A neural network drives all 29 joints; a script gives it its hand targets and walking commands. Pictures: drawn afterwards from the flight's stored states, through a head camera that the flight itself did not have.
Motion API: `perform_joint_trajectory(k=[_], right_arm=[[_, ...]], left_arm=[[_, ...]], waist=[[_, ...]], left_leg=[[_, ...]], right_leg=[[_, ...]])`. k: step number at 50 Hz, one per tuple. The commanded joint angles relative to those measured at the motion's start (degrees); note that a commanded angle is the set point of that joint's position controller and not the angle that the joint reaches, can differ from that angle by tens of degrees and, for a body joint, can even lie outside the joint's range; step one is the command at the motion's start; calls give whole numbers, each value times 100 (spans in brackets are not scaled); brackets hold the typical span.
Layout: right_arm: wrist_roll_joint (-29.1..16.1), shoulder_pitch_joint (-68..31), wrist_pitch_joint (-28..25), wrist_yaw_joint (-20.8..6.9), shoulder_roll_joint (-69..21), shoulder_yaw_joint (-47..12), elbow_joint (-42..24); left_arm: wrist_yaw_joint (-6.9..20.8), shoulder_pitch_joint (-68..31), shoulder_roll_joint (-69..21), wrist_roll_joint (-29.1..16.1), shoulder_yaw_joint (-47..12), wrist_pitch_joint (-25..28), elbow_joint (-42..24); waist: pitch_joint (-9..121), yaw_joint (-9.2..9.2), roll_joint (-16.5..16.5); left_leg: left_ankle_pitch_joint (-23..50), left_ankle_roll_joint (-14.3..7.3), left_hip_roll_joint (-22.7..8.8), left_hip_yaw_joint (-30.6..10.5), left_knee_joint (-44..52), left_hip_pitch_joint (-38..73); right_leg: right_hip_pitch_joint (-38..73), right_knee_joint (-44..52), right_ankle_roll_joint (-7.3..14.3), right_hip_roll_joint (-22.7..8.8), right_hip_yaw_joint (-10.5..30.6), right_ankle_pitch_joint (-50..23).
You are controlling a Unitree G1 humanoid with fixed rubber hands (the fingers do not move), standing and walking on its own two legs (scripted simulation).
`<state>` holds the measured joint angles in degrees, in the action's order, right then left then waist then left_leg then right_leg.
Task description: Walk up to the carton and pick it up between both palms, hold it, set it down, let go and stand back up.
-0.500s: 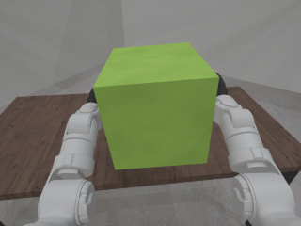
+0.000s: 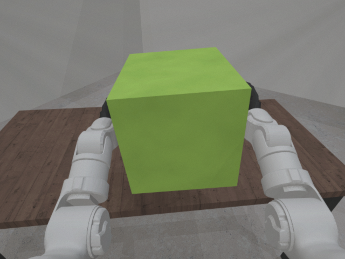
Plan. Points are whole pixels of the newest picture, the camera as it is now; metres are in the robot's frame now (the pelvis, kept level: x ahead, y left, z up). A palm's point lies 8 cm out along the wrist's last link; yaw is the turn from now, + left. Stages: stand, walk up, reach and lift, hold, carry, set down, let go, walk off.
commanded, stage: set down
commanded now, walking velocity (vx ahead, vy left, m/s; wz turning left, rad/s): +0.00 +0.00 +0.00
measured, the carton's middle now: (177, 113) +0.44 +0.00 +0.20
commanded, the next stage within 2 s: none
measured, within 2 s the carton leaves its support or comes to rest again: neither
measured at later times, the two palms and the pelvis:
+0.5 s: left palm (111, 132) +0.42 +0.17 +0.15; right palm (237, 117) +0.44 -0.16 +0.19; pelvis +0.02 +0.00 +0.00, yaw +0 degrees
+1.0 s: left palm (110, 138) +0.41 +0.17 +0.14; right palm (233, 122) +0.45 -0.15 +0.17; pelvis +0.03 -0.01 +0.00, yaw +0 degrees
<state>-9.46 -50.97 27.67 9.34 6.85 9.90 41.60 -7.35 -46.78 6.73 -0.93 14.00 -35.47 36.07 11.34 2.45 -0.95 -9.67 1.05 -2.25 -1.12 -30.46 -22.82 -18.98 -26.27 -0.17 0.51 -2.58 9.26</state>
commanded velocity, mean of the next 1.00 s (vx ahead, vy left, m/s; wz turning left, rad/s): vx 0.00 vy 0.00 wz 0.00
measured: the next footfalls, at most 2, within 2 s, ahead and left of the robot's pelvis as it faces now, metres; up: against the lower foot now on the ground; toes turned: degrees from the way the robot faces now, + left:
none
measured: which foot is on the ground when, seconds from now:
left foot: down 0.00-1.00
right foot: down 0.00-1.00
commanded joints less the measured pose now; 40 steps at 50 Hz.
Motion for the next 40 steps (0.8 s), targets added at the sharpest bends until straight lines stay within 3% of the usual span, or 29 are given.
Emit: perform_joint_trajectory(k=[1,4,7,8,13,14,19,24,30,36,40], right_arm=[[-804,-5677,-732,-1078,-3992,-1897,-741],[-288,-5412,-1104,-1204,-3826,-1442,-203],[75,-5232,-1341,-1280,-3461,-992,266],[152,-5155,-1398,-1294,-3357,-901,444],[254,-5274,-1801,-1387,-3301,-931,379],[236,-5338,-1870,-1390,-3335,-1018,292],[91,-5159,-2125,-1415,-3218,-1350,62],[-186,-4710,-2203,-1376,-3174,-1937,-386],[-441,-4229,-2166,-1265,-3321,-2456,-753],[-527,-4439,-2262,-1240,-3546,-2641,-1147],[-404,-4573,-2250,-1307,-3555,-2494,-996]], left_arm=[[877,-5883,-4032,-24,-1268,732,-1574],[1004,-5579,-3653,359,-857,936,-863],[1111,-5195,-3405,630,-645,1037,-378],[1122,-5127,-3362,659,-678,1068,-307],[980,-5115,-3509,601,-953,1363,-458],[938,-5042,-3505,600,-966,1409,-452],[721,-5005,-3909,436,-1617,1611,-1117],[570,-4498,-4249,310,-2257,1677,-1845],[506,-4288,-4367,116,-2663,1725,-2526],[423,-4507,-4450,-49,-2863,1858,-2791],[400,-4630,-4394,-32,-2668,1894,-2395]], waist=[[2204,-561,-187],[1739,-565,-153],[1399,-442,-71],[1310,-375,-83],[1756,-497,-174],[1855,-599,-124],[2700,-619,-398],[3305,-611,-494],[3604,-566,-326],[3863,-671,-204],[3526,-732,-22]], left_leg=[[-280,-140,430,-3,1458,1404],[-850,-217,402,79,1621,1173],[-1172,-248,413,105,1738,986],[-1243,-257,409,93,1774,959],[-1147,-222,316,144,1757,1092],[-986,-201,304,183,1712,1150],[180,19,219,145,1342,2058],[2291,277,128,73,788,3121],[3659,411,117,-25,440,3559],[3636,411,185,-46,396,3398],[2800,319,210,-4,611,3030]], right_leg=[[1426,918,-144,335,189,627],[1393,987,-166,271,103,1091],[1416,986,-188,294,-30,1251],[1436,974,-202,293,-50,1225],[1526,847,-197,311,-128,912],[1520,860,-178,292,-112,826],[1303,799,-66,360,-135,176],[1136,791,11,510,-103,-696],[1344,768,15,587,-92,-1496],[1443,714,-12,576,-85,-1715],[1384,766,-30,524,-96,-1351]])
